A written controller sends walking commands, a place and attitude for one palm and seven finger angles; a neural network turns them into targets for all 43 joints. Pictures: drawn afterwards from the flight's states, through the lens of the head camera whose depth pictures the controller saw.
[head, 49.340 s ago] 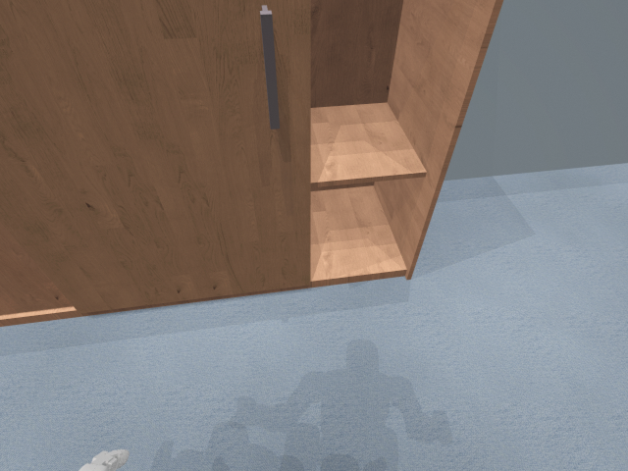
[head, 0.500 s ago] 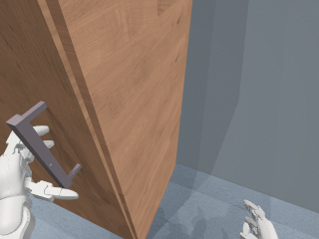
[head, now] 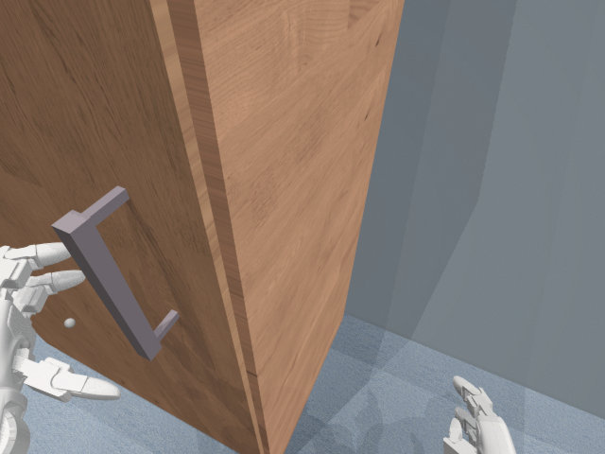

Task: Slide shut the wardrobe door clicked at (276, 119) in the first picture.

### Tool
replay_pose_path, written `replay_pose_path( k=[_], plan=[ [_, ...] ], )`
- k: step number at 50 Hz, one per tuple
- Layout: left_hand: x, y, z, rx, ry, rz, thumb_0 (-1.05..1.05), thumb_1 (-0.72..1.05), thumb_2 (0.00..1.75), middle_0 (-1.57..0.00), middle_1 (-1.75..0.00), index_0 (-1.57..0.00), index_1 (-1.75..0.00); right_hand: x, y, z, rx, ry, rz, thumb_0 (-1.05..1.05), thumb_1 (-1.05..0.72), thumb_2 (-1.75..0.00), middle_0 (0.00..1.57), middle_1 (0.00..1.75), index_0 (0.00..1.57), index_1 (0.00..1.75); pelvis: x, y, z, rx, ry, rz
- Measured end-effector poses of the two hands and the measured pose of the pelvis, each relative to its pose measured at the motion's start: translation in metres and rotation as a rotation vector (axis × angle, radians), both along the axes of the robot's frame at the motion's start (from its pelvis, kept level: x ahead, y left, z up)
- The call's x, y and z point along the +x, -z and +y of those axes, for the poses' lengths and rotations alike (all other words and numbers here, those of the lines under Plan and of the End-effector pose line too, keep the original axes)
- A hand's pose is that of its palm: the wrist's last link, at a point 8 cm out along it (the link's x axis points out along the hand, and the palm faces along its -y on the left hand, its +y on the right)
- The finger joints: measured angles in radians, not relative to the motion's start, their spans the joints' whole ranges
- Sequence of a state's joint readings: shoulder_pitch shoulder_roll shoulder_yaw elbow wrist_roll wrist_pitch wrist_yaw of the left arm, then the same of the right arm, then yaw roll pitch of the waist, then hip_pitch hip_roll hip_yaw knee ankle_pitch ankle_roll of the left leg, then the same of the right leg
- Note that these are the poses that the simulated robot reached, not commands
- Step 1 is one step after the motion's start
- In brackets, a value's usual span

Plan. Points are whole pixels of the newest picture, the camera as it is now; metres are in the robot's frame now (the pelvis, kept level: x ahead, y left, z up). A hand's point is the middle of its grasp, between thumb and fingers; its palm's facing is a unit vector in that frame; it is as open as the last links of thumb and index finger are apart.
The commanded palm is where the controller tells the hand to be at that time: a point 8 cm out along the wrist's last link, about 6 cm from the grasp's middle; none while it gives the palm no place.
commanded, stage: slip the hand off the handle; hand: left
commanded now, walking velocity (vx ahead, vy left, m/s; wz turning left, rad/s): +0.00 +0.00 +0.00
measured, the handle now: (134, 284) +0.24 +0.23 +0.14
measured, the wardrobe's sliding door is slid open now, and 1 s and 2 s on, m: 0.01 0.01 0.01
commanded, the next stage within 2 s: draw the hand back to the body in 1.10 s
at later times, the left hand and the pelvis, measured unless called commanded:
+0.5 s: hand (1, 379) +0.13 +0.32 +0.12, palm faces +0.49 -0.84 -0.24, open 14.7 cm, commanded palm +0.08 +0.35 +0.14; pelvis -0.03 -0.01 -0.01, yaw +0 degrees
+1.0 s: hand out of the picture +0.11 +0.32 +0.12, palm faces +0.39 -0.88 -0.25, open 14.7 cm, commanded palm +0.05 +0.36 +0.14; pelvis -0.01 +0.01 -0.01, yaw +0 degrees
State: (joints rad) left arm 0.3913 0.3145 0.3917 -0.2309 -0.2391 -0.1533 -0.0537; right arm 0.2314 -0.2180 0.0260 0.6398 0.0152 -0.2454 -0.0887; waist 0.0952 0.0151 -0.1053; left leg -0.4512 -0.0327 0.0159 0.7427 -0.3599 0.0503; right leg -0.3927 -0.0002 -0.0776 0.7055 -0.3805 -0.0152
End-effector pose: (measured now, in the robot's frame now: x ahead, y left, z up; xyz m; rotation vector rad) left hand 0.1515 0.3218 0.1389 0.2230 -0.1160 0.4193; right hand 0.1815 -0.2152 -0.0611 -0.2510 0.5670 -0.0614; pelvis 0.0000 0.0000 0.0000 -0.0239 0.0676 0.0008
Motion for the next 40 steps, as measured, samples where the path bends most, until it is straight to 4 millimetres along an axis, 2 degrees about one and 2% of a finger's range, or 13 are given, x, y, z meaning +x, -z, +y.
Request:
replay_pose_path(
  k=[10, 18, 26, 40],
  plan=[
    [-0.001, -0.002, 0.014, 0.006, 0.002, 0.014, -0.01, -0.55, 0.2, -0.26, -1.15, -0.25, -1.15, -0.033, 0.003, -0.01, -0.001, 0.043, 0.005, 0.01, -0.9, -0.9, 0.2, 0.3, 0.21, 0.3, -0.02, 0.001, -0.004, 0.001, 0.009, -0.011],
    [-0.035, -0.003, 0.013, 0.027, -0.015, 0.03, -0.01, -0.55, 0.2, -0.26, -1.15, -0.25, -1.15, -0.046, 0.002, -0.022, -0.001, 0.072, -0.021, 0.01, -0.9, -0.9, 0.2, 0.3, 0.2, 0.3, -0.024, 0.002, -0.006, 0.0, 0.015, -0.022],
    [-0.066, 0.004, 0.031, 0.034, -0.1, 0.057, -0.01, -0.55, 0.2, -0.26, -1.15, -0.25, -1.15, -0.04, 0.004, -0.024, -0.015, 0.051, -0.031, 0.01, -0.9, -0.9, 0.2, 0.3, 0.2, 0.3, -0.029, 0.007, -0.01, -0.014, -0.006, -0.018],
    [-0.067, 0.006, 0.045, 0.029, -0.027, 0.106, -0.01, -0.55, 0.2, -0.26, -1.15, -0.25, -1.15, -0.007, -0.002, 0.001, 0.013, 0.056, -0.087, 0.01, -0.9, -0.9, 0.2, 0.3, 0.2, 0.3, -0.011, 0.009, 0.001, -0.03, 0.001, -0.001]
  ],
)
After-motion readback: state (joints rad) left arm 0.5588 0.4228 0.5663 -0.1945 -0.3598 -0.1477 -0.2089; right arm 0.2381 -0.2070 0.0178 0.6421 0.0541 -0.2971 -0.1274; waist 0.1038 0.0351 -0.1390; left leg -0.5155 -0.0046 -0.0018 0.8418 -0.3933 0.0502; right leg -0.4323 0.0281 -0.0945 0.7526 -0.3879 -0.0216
